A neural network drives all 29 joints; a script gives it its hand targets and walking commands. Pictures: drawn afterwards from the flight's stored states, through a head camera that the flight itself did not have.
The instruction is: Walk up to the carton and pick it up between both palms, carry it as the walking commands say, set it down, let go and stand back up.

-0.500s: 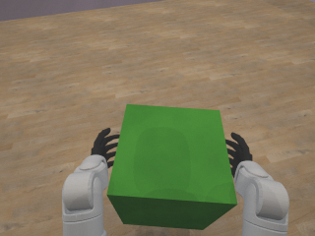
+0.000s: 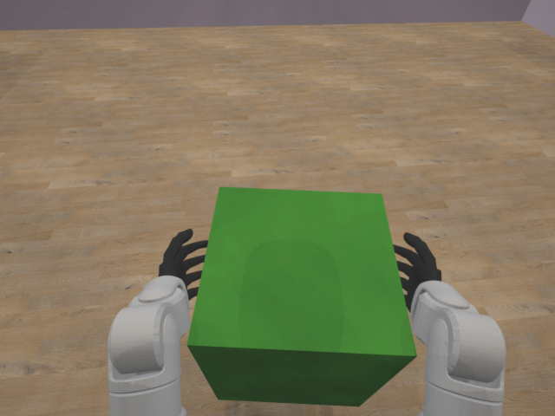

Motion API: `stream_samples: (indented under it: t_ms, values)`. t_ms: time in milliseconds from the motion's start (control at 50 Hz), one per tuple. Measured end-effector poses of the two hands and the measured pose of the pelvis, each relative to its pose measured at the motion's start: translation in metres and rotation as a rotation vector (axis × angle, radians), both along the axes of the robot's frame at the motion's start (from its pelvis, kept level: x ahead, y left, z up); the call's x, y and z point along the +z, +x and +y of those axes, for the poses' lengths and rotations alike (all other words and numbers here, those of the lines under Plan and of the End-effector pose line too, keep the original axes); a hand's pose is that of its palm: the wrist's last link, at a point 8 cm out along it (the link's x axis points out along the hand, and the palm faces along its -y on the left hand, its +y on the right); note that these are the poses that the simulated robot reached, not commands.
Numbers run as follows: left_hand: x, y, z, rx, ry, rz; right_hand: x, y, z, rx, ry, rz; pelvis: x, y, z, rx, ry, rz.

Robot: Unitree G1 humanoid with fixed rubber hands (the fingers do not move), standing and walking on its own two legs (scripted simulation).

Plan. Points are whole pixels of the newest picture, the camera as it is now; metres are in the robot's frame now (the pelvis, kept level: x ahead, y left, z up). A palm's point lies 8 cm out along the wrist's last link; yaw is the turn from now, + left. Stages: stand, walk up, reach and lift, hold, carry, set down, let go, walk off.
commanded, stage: carry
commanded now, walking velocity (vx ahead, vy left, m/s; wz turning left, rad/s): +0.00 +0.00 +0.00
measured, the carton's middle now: (294, 304) +0.28 +0.00 +0.02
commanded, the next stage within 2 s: hold in 1.58 s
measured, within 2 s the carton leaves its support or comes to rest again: neither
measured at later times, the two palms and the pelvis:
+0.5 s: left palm (193, 288) +0.26 +0.13 +0.09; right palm (437, 301) +0.25 -0.18 +0.09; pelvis +0.00 -0.02 +0.00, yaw +0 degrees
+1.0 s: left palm (196, 287) +0.27 +0.13 +0.09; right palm (434, 301) +0.26 -0.18 +0.08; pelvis +0.00 -0.02 +0.00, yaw +0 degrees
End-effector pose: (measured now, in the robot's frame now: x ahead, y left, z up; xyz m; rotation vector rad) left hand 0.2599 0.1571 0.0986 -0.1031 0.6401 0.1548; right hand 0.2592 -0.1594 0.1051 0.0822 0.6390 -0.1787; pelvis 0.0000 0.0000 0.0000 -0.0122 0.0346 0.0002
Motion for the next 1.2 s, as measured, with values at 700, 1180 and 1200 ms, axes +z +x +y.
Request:
stream_samples:
  t_ms: [700, 1180, 1200]
  values:
    - [-0.01, 0.004, -0.023, -0.017, 0.035, 0.007, -0.019, -0.003, -0.023, -0.003, 0.0, 0.01, 0.0, -0.003, -0.017, -0.003, 0.002, -0.004]
    - [-0.018, 0.009, -0.024, -0.027, 0.042, -0.011, -0.029, -0.001, -0.025, 0.002, -0.018, -0.005, 0.0, -0.003, -0.017, -0.003, 0.002, -0.003]
    - [-0.017, 0.009, -0.024, -0.027, 0.042, -0.014, -0.029, -0.001, -0.025, 0.002, -0.018, -0.008, 0.0, -0.003, -0.017, -0.003, 0.002, -0.003]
